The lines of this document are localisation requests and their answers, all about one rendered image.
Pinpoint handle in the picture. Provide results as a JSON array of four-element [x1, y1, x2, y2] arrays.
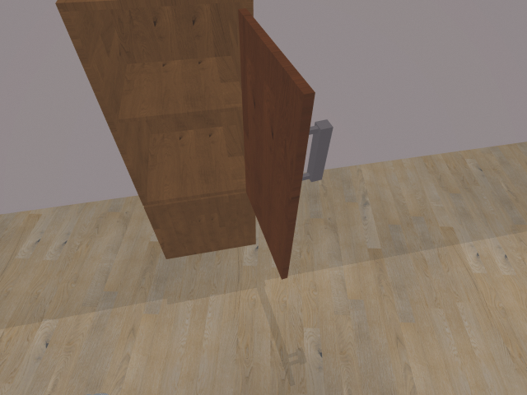
[[302, 119, 333, 182]]

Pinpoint cupboard door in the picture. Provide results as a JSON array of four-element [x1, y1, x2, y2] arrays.
[[238, 8, 315, 279]]

